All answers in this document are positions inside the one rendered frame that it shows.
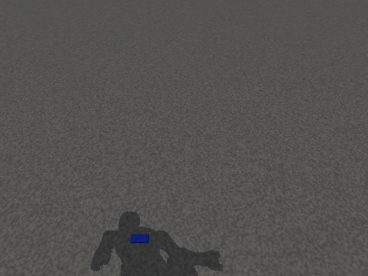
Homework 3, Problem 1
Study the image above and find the small box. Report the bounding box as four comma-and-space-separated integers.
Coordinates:
130, 234, 149, 243

